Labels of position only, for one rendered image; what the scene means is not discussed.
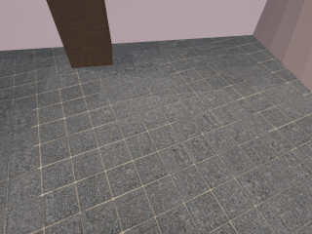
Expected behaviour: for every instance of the cabinet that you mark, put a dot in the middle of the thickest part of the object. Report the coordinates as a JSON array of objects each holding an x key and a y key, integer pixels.
[{"x": 84, "y": 31}]

